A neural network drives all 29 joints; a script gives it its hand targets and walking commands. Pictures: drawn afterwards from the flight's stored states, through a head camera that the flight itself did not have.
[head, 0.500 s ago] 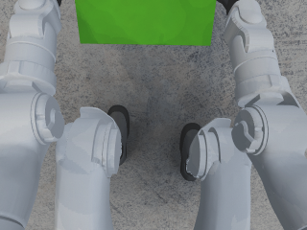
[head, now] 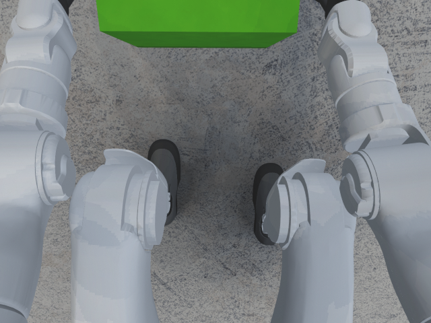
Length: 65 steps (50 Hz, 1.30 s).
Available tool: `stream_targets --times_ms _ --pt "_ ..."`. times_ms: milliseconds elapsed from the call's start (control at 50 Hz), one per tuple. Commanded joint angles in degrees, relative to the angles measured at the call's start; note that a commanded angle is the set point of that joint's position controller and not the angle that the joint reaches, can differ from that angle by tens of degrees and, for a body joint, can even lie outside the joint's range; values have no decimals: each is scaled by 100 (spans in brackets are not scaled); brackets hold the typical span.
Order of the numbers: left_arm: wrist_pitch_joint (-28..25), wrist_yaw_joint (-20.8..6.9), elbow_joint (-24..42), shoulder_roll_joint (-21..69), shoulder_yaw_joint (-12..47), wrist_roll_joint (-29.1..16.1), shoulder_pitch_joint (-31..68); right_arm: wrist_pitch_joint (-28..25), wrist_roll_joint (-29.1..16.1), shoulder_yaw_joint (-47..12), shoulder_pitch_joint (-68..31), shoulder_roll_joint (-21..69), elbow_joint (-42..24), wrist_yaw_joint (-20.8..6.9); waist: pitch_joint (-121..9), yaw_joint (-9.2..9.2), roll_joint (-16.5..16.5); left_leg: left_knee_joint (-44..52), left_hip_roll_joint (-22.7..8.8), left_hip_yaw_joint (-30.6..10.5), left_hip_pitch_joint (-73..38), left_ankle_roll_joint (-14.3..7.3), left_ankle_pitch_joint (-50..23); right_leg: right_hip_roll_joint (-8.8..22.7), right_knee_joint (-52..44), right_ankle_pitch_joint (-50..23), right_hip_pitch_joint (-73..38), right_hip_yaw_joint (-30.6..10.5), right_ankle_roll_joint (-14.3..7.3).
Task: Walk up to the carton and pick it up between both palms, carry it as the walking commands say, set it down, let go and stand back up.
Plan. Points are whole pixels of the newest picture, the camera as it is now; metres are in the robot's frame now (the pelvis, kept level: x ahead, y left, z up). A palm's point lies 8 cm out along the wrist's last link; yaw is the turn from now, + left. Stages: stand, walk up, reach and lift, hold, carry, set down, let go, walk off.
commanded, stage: set down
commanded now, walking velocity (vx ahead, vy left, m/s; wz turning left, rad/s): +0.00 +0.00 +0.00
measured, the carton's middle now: out of the picture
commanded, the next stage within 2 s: let go in 1.64 s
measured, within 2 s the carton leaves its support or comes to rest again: neither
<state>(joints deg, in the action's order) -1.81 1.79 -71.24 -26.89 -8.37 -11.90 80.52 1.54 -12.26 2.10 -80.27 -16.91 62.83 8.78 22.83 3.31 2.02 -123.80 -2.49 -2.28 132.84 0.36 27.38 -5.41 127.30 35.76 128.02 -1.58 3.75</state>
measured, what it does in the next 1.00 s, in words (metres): rises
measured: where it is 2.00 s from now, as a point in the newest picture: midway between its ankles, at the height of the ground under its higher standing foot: (216, 207)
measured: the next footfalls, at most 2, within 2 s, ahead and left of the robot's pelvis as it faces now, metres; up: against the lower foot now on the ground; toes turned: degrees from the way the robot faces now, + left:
none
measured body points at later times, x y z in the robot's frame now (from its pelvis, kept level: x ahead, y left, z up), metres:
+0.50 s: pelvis +0.00 +0.00 +0.01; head +0.36 +0.05 +0.28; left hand +0.53 +0.30 -0.14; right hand +0.57 -0.12 -0.14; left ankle +0.13 +0.13 -0.33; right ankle +0.10 -0.12 -0.33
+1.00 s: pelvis +0.02 +0.00 +0.13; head +0.34 +0.04 +0.44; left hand +0.53 +0.31 +0.02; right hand +0.57 -0.14 +0.02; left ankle +0.13 +0.13 -0.33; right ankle +0.10 -0.12 -0.33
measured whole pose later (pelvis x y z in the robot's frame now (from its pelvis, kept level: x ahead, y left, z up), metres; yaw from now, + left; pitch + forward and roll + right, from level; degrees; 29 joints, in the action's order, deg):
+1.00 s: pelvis +0.02 +0.00 +0.13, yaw +1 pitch +47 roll -3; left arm 8.8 -4.1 -51.5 -27.1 -15.1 -7.2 66.9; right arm 10.7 -7.0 11.7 -66.0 -16.3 45.8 6.2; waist -0.5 1.9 1.4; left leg -98.0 -0.5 -2.5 120.4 0.4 24.3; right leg -2.1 100.8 32.3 115.3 -0.6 2.3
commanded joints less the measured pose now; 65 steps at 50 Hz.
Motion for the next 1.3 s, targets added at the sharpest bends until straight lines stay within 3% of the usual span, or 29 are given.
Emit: stream_targets --times_ms 0,180,300,440,580,780,1020,1280 --pt "-116 -13 478 -935 52 -184 1313 -82 -94 -22 -1231 -523 -524 -1 -6522 294 -33 617 61 256 -3806 86 -1843 166 -1082 -1606 -2219 354 -60" --pt "-55 -123 304 -1138 89 -311 1300 -35 -121 33 -1351 -821 -472 -113 -6257 261 52 659 -4 187 -3752 64 -1505 265 -1035 -1224 -2038 406 -51" --pt "76 -84 1002 -1297 16 -314 1316 85 -152 64 -1302 -857 -1076 -32 -7614 286 -25 717 70 283 -4673 68 -1892 211 -1112 -1427 -2558 547 -70" --pt "357 -74 1584 -1234 -158 -92 1000 319 18 374 -918 -839 -1530 44 -8246 170 -403 1020 204 424 -5189 121 -1923 107 -1484 -1331 -2558 688 -133" --pt "574 -187 1778 -987 -347 138 648 453 249 682 -506 -762 -1473 -23 -7864 30 -528 1606 309 465 -4949 135 -1648 69 -2045 -1131 -2405 710 -181" --pt "785 -387 2158 -998 -611 316 311 615 392 871 -272 -689 -1914 -155 -8237 68 -348 2523 415 491 -5261 90 -1645 43 -2938 -1177 -2926 685 -176" --pt "1022 -699 2805 -1013 -893 567 -322 880 611 1130 371 -566 -2541 -341 -8877 21 -307 3669 525 526 -6159 115 -2198 -14 -4128 -1767 -3898 644 -88" --pt "1072 -906 2923 -748 -1006 830 -838 875 774 1303 1029 -380 -2598 -612 -8535 -65 -498 5115 542 412 -7606 150 -2749 -16 -5620 -2183 -4502 577 -70"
